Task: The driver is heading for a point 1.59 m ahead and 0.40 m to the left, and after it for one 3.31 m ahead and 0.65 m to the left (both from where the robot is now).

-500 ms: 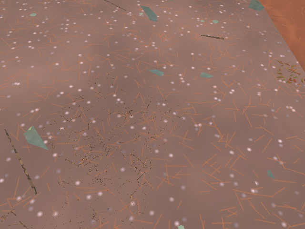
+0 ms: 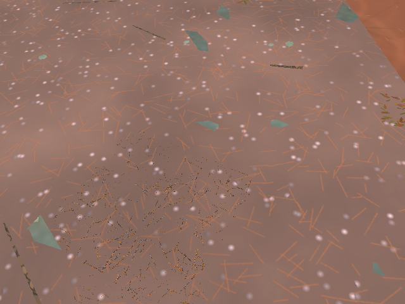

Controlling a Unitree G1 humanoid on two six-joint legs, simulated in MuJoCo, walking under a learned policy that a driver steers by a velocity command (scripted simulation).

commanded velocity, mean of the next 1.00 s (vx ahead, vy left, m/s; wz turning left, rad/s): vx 0.40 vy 0.00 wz -0.01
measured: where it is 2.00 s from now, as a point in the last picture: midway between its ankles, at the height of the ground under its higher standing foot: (232, 210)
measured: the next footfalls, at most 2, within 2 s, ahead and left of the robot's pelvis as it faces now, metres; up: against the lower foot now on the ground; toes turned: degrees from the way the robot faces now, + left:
left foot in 0.26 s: +0.34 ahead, +0.13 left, +0.00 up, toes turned +1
right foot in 0.76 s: +0.63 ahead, -0.10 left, +0.00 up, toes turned -1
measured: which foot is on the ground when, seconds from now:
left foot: up 0.00-0.24, down 0.26-0.76, up 0.78-1.00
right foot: down 0.00-0.28, up 0.30-0.74, down 0.76-1.00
